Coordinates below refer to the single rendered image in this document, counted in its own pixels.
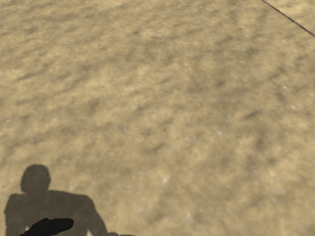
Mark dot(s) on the left robot hand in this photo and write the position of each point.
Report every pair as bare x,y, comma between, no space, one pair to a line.
49,227

